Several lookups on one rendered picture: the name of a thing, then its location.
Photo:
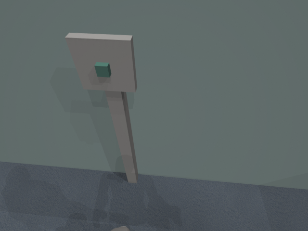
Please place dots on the panel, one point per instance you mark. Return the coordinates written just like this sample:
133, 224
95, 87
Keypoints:
118, 51

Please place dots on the button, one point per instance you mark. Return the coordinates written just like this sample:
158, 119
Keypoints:
102, 69

